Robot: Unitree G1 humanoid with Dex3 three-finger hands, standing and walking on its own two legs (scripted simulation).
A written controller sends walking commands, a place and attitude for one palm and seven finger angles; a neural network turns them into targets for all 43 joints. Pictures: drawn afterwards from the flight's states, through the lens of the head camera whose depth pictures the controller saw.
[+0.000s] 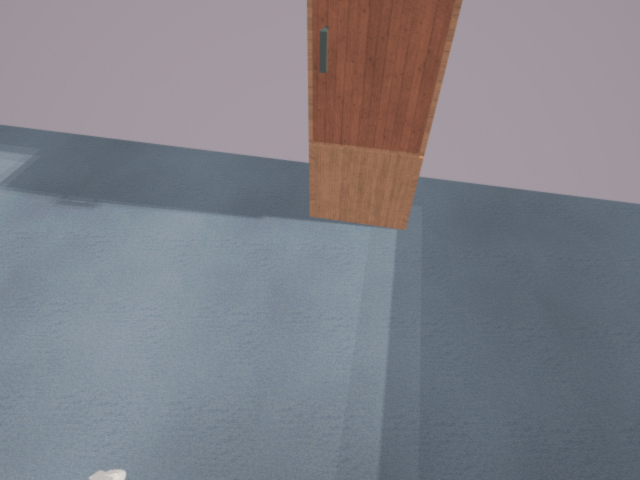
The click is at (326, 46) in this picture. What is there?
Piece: cupboard door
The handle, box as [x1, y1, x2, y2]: [319, 26, 327, 72]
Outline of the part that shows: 327,26 325,26 323,29 320,29 319,72 326,71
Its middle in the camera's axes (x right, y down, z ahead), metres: +0.01 -0.59 +1.20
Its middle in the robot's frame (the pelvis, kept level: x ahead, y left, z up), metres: +1.29 +0.06 +0.00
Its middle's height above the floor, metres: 0.78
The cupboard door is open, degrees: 0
